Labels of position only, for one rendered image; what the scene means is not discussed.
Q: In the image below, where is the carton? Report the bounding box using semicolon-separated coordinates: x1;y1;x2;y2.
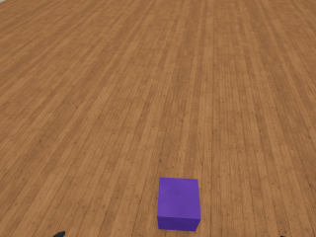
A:
157;177;201;232

